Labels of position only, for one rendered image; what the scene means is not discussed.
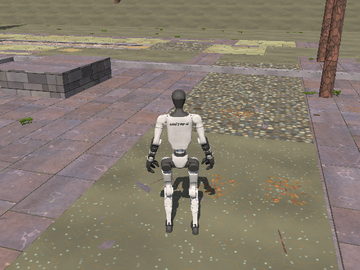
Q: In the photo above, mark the right robot hand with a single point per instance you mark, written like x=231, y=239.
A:
x=209, y=161

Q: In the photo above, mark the robot left forearm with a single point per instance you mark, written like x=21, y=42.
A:
x=152, y=151

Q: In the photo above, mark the humanoid robot head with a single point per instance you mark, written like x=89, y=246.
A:
x=179, y=97

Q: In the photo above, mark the right robot upper arm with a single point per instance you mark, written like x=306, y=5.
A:
x=199, y=128

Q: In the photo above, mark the robot torso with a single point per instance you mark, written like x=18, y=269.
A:
x=179, y=131

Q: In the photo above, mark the left robot upper arm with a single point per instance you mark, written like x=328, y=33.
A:
x=159, y=129

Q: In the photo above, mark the left robot hand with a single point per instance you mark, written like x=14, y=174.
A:
x=149, y=164

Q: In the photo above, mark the robot right forearm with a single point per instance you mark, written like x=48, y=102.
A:
x=207, y=149

